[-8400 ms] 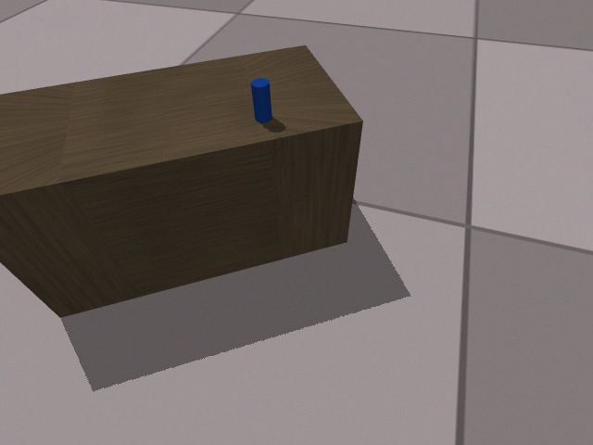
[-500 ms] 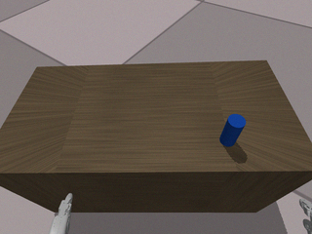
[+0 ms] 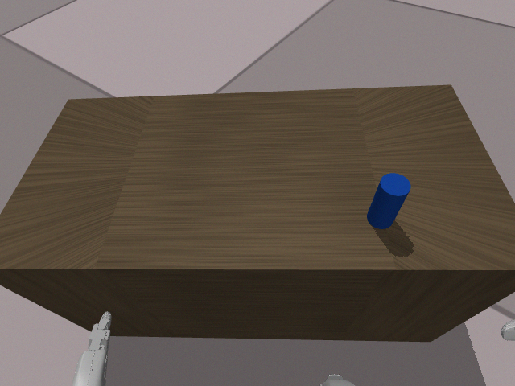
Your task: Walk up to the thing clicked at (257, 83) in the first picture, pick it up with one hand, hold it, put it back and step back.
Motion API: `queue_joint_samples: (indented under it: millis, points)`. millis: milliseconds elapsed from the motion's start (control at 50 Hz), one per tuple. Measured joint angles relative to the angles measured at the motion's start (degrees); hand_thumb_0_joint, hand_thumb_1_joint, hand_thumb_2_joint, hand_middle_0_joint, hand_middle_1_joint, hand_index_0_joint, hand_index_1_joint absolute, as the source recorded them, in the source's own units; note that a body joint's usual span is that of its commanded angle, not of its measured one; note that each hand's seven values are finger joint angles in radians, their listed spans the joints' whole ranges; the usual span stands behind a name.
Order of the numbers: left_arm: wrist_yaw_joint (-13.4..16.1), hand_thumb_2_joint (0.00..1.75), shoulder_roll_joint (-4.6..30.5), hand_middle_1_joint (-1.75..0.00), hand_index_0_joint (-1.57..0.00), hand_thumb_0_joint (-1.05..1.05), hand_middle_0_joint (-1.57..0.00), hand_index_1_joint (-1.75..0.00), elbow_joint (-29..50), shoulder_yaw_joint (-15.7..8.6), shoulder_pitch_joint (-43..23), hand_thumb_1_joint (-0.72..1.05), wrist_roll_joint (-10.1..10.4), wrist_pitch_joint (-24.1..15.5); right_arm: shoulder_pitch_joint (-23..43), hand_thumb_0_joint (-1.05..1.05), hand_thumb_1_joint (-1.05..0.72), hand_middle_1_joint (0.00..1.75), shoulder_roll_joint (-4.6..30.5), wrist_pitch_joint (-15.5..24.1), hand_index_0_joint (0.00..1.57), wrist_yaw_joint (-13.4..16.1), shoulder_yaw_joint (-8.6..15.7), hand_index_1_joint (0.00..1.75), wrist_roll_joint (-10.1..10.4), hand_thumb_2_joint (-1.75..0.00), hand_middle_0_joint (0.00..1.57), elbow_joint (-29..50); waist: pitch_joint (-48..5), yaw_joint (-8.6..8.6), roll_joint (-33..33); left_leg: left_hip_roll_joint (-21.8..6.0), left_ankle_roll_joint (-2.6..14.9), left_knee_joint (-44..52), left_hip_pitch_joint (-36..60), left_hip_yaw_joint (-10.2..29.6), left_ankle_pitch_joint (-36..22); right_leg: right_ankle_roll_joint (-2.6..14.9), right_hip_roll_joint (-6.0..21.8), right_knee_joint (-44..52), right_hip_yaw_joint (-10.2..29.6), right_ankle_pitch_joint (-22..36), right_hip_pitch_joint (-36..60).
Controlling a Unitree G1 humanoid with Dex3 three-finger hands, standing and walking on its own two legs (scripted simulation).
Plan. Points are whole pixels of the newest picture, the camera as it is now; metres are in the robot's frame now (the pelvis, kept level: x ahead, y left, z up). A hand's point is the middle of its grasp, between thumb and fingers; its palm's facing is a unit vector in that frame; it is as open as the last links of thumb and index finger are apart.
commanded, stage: go down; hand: right
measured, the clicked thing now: (387, 202) +0.47 -0.22 -0.07
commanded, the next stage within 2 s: approach in 1.52 s
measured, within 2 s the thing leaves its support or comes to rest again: neither
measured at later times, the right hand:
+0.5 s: hand out of the picture +0.33 -0.38 +0.01, palm faces +0.21 +0.97 -0.14, open 17.4 cm
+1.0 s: hand out of the picture +0.36 -0.40 +0.03, palm faces +0.22 +0.97 -0.10, open 17.4 cm
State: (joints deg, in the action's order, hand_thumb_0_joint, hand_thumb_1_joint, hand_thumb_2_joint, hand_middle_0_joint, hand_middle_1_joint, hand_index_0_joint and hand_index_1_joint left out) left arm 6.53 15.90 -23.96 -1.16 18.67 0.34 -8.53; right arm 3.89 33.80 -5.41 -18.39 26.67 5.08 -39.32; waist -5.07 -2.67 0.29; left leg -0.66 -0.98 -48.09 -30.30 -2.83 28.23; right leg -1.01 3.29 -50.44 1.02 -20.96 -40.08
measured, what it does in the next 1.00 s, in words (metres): stands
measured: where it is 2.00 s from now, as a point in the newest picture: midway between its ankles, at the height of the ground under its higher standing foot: outside the picture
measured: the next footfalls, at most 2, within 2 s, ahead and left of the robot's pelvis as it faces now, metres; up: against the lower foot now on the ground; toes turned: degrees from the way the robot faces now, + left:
none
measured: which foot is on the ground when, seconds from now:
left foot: down 0.00-1.00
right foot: down 0.00-1.00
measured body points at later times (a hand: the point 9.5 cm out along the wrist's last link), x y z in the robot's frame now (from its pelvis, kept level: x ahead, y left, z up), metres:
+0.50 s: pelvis -0.01 -0.01 +0.00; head +0.07 -0.04 +0.44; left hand +0.13 +0.27 -0.05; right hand +0.32 -0.43 +0.02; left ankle -0.05 +0.13 -0.70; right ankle +0.04 -0.13 -0.70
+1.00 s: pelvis -0.01 -0.02 -0.01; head +0.08 -0.06 +0.43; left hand +0.13 +0.25 -0.05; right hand +0.35 -0.45 +0.04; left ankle -0.05 +0.13 -0.70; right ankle +0.04 -0.13 -0.70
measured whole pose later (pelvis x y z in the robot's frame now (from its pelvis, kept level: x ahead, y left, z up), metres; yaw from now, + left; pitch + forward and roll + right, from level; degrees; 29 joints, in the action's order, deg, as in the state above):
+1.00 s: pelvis -0.01 -0.02 -0.01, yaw +1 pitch +15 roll +4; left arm 5.5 15.8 -23.8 1.5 16.8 -1.1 -8.7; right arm 28.6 48.1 11.5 -28.3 35.4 5.5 -67.6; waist -5.5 -6.4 1.7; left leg 0.4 -1.8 -47.9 -36.8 -2.6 26.2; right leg 0.1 4.2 -52.7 1.1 -20.6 -47.5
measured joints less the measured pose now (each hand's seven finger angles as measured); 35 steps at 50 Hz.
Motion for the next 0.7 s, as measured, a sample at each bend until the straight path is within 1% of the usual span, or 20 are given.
queue_joint_samples:
  millis: [100, 200, 300, 400, 460, 520, 640, 700]
  points:
    - [0.06, 0.05, 0.17, -0.05, -0.06, -0.01, -0.06, -0.06, -0.07, 0.51, 0.07, -0.52, -0.17, -0.71, 5.14, -0.01, 0.54, 0.05, 2.73, 2.24, 0.05, -3.46, 1.56, 0.06, 0.28, -0.04, 0.04, -7.74, 0.00, -0.95, -0.14, 0.22, -0.10, 0.40, -0.42, 0.60, -0.70, 0.20, 0.30, 0.43, -0.56, 0.44, -0.11]
    - [-0.10, 0.04, 0.40, -0.05, -0.06, -0.01, -0.06, -0.05, -0.41, 0.99, -0.16, -0.52, -0.43, -0.78, 9.27, -0.01, 0.54, 0.06, 4.72, 6.01, 0.05, -5.33, 3.54, 0.06, 0.34, -0.05, 0.04, -13.21, 1.00, -1.22, 0.15, 0.41, -0.15, 0.10, -1.96, 0.94, -1.24, 0.34, 0.52, 0.27, -0.84, 0.91, -1.41]
    - [0.10, 0.04, 0.00, -0.05, -0.07, -0.01, -0.06, -0.05, -0.17, 1.73, -0.54, -0.51, -0.73, -0.60, 13.41, -0.01, 0.56, 0.06, 6.71, 9.68, 0.05, -6.24, 5.48, 0.06, 0.46, -0.05, 0.04, -17.11, 1.31, -1.59, 0.93, 0.49, -0.18, -0.44, -3.46, 0.73, -1.39, 0.39, 0.56, -0.29, -0.57, 1.12, -3.02]
    - [0.35, 0.05, 0.13, -0.06, -0.07, -0.01, -0.06, -0.05, -0.47, 1.87, -0.95, -0.51, -1.06, -0.95, 16.68, -0.01, 0.55, 0.06, 8.83, 11.88, 0.05, -7.10, 6.18, 0.06, 0.35, -0.05, 0.04, -20.91, 0.48, -2.15, 1.51, 0.69, -0.19, -0.19, -3.99, 0.58, -1.55, 0.42, 0.73, -0.58, -0.37, 1.00, -3.83]
    - [0.22, 0.05, 0.41, -0.06, -0.07, -0.01, -0.06, -0.06, -1.33, 1.58, -1.54, -0.51, -1.21, -0.86, 18.08, -0.01, 0.54, 0.06, 10.04, 12.74, 0.05, -7.60, 6.43, 0.06, 0.02, -0.05, 0.04, -22.45, 0.23, -2.42, 1.46, 0.80, -0.29, -0.08, -4.49, 0.57, -1.68, 0.52, 0.83, -0.85, -0.32, 0.91, -4.50]
    - [0.06, 0.05, 0.65, -0.06, -0.07, -0.01, -0.06, -0.06, -1.73, 1.37, -1.99, -0.51, -1.27, -0.85, 19.09, -0.01, 0.53, 0.05, 10.94, 13.53, 0.05, -8.18, 6.71, 0.06, 0.15, -0.05, 0.04, -23.54, 0.47, -2.62, 1.18, 0.87, -0.42, 0.16, -4.79, 0.57, -1.88, 0.66, 0.88, -0.99, -0.29, 0.88, -4.97]
    - [-0.16, 0.05, 0.20, -0.06, -0.07, -0.01, -0.06, -0.06, -0.36, 2.36, -1.76, -0.51, -1.25, -0.67, 20.78, -0.01, 0.51, 0.05, 11.91, 14.74, 0.05, -9.10, 7.46, 0.06, 0.86, -0.05, 0.05, -25.70, 0.21, -2.90, 1.16, 0.91, -0.63, 0.73, -4.95, 0.68, -2.11, 0.82, 0.92, -0.85, -0.40, 0.83, -5.27]
    - [-0.39, 0.05, -0.16, -0.06, -0.07, -0.01, -0.06, -0.06, 0.29, 2.65, -1.36, -0.51, -1.33, -0.51, 21.00, -0.01, 0.50, 0.05, 12.14, 14.88, 0.06, -9.25, 7.68, 0.06, 0.64, -0.05, 0.05, -26.43, -0.27, -3.16, 1.35, 0.92, -0.68, 0.88, -4.88, 0.71, -2.08, 0.89, 0.93, -0.85, -0.42, 0.71, -5.26]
